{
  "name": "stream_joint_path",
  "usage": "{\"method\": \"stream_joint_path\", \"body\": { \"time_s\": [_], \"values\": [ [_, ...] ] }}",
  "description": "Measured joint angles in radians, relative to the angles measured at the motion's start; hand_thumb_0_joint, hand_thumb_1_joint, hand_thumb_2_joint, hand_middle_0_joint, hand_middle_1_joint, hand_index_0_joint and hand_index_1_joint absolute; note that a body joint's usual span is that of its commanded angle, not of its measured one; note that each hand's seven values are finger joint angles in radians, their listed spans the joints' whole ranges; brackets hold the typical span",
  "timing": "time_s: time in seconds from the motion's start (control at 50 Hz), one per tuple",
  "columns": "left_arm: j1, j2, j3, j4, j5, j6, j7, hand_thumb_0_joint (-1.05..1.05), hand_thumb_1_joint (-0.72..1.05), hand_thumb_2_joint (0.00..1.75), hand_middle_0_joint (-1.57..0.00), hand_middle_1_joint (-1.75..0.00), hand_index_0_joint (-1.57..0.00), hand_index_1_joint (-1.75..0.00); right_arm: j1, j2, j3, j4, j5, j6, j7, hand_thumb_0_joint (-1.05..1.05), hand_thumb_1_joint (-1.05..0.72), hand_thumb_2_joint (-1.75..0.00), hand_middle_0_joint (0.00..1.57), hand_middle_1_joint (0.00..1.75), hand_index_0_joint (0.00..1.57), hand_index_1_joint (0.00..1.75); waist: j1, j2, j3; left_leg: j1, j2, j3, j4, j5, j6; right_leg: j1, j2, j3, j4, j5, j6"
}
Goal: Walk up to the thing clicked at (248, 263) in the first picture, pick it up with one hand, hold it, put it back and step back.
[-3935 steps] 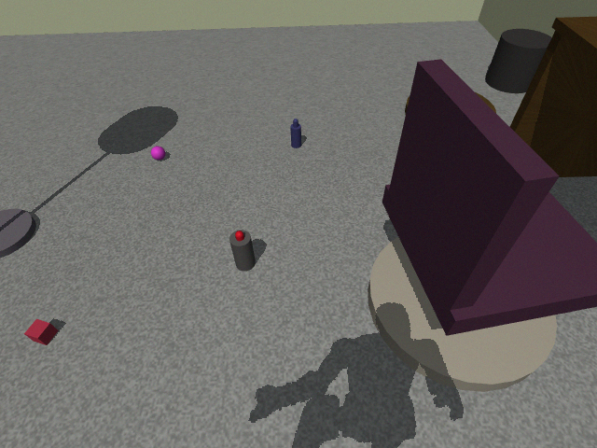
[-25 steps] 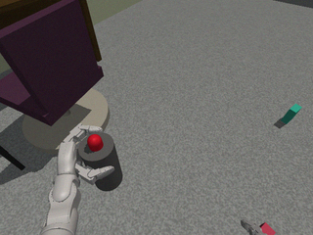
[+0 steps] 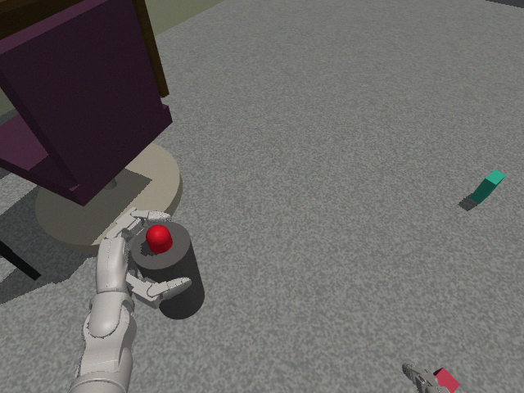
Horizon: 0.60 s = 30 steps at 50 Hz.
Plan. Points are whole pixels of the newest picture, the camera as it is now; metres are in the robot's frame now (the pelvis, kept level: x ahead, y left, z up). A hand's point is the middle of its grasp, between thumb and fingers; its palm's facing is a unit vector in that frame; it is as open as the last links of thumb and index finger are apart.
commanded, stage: crouch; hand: left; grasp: from the side
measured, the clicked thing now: (170, 268) +0.33 +0.16 +0.00
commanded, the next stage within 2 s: lower in 1.72 s
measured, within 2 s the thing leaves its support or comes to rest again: neither
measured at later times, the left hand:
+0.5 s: hand (179, 288) +0.37 +0.19 -0.18, palm faces +0.15 -0.99 -0.04, open 11.6 cm
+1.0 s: hand (190, 306) +0.41 +0.21 -0.39, palm faces +0.20 -0.98 -0.05, open 11.6 cm
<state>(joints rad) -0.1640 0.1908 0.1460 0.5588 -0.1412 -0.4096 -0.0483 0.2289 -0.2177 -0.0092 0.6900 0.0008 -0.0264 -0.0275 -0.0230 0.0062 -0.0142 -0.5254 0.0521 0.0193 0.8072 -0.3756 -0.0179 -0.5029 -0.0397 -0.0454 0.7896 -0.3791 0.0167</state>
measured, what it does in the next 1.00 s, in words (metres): lowers itself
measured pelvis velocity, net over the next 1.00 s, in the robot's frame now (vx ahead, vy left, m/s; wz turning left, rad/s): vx -0.08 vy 0.00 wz -0.06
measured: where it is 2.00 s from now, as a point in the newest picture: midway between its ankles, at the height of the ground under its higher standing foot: outside the picture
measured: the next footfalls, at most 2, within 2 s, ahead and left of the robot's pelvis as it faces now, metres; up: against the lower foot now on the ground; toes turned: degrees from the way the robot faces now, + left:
none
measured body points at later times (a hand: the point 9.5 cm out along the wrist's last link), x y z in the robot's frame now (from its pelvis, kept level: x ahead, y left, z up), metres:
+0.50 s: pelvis -0.04 +0.00 -0.16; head +0.12 +0.01 +0.26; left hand +0.36 +0.24 -0.18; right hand +0.07 -0.27 -0.29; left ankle +0.02 +0.13 -0.71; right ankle +0.01 -0.13 -0.71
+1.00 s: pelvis -0.08 +0.00 -0.34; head +0.13 +0.03 +0.05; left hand +0.39 +0.26 -0.38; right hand -0.01 -0.27 -0.47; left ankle +0.02 +0.13 -0.71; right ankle +0.01 -0.13 -0.71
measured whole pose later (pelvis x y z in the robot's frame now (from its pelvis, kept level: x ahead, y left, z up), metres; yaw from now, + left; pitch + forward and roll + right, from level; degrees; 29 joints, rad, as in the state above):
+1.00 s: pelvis -0.08 +0.00 -0.34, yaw -3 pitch +32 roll -4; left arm -0.76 0.46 0.52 1.22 -0.03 -0.78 -0.08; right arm 0.11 -0.25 0.04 0.76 -0.13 0.00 0.09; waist -0.17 -0.02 -0.10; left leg -2.10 0.06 -0.09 2.19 -0.67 -0.02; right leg -2.05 -0.04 -0.04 2.16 -0.67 0.01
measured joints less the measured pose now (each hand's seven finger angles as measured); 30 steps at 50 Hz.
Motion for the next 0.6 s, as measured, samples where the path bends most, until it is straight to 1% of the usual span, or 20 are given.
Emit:
{"method": "stream_joint_path", "body": {
  "time_s": [0.08, 0.16, 0.24, 0.32, 0.38, 0.46, 0.54, 0.6],
  "values": [
    [-0.035, -0.006, 0.018, 0.065, 0.004, -0.043, 0.004, 0.02, -0.61, 0.97, -0.70, -1.06, -0.68, -1.04, -0.008, 0.001, -0.005, 0.004, -0.010, -0.005, 0.015, 0.01, -0.90, -0.90, 0.20, 0.30, 0.20, 0.30, -0.003, -0.007, -0.005, -0.066, 0.000, -0.004, 0.044, -0.010, 0.000, -0.065, -0.001, -0.001, 0.046, -0.012, -0.001],
    [-0.081, 0.004, 0.041, 0.145, 0.015, -0.106, -0.012, 0.02, -0.61, 0.97, -0.70, -1.06, -0.68, -1.03, -0.019, -0.002, -0.013, 0.005, -0.021, -0.008, 0.033, 0.01, -0.89, -0.90, 0.20, 0.30, 0.20, 0.30, -0.011, -0.016, -0.015, -0.178, 0.003, -0.009, 0.130, -0.035, -0.001, -0.177, -0.001, -0.001, 0.132, -0.038, -0.005],
    [-0.132, 0.018, 0.074, 0.226, 0.016, -0.183, -0.029, 0.02, -0.61, 0.97, -0.70, -1.05, -0.68, -1.03, -0.021, -0.012, -0.017, 0.002, -0.035, -0.013, 0.046, 0.01, -0.89, -0.90, 0.20, 0.30, 0.20, 0.30, -0.025, -0.021, -0.046, -0.345, 0.007, -0.020, 0.259, -0.074, -0.003, -0.341, -0.001, -0.005, 0.259, -0.078, -0.008],
    [-0.189, 0.040, 0.105, 0.306, 0.014, -0.260, -0.040, 0.02, -0.61, 0.97, -0.70, -1.05, -0.68, -1.03, -0.022, -0.028, -0.018, 0.005, -0.047, -0.016, 0.056, 0.01, -0.90, -0.90, 0.20, 0.30, 0.20, 0.30, -0.043, -0.018, -0.097, -0.550, 0.010, -0.035, 0.430, -0.131, -0.008, -0.540, -0.002, -0.008, 0.427, -0.135, -0.008],
    [-0.233, 0.059, 0.127, 0.356, 0.015, -0.303, -0.052, 0.02, -0.61, 0.97, -0.70, -1.05, -0.68, -1.03, -0.028, -0.037, -0.017, 0.010, -0.054, -0.014, 0.062, 0.01, -0.90, -0.90, 0.20, 0.30, 0.20, 0.30, -0.055, -0.014, -0.130, -0.700, 0.011, -0.044, 0.563, -0.175, -0.009, -0.688, -0.002, -0.008, 0.558, -0.180, -0.010],
    [-0.288, 0.081, 0.165, 0.402, 0.020, -0.330, -0.053, 0.02, -0.61, 0.97, -0.70, -1.05, -0.68, -1.03, -0.046, -0.042, -0.012, 0.016, -0.064, -0.005, 0.067, 0.01, -0.91, -0.90, 0.20, 0.30, 0.20, 0.30, -0.063, -0.006, -0.158, -0.875, 0.014, -0.053, 0.719, -0.223, -0.008, -0.864, -0.001, -0.005, 0.714, -0.227, -0.012],
    [-0.334, 0.092, 0.208, 0.433, 0.014, -0.342, -0.048, 0.02, -0.61, 0.97, -0.70, -1.05, -0.68, -1.03, -0.070, -0.039, -0.007, 0.026, -0.075, 0.000, 0.076, 0.01, -0.92, -0.91, 0.20, 0.30, 0.20, 0.30, -0.066, 0.002, -0.171, -1.023, 0.018, -0.059, 0.849, -0.255, -0.007, -1.012, 0.001, 0.000, 0.843, -0.258, -0.015],
    [-0.370, 0.103, 0.229, 0.464, 0.019, -0.350, -0.053, 0.02, -0.61, 0.97, -0.70, -1.05, -0.68, -1.03, -0.087, -0.036, -0.003, 0.038, -0.084, 0.002, 0.084, 0.01, -0.93, -0.91, 0.20, 0.30, 0.20, 0.30, -0.068, 0.004, -0.172, -1.119, 0.017, -0.064, 0.934, -0.271, -0.006, -1.109, 0.001, 0.002, 0.929, -0.275, -0.014]
  ]
}}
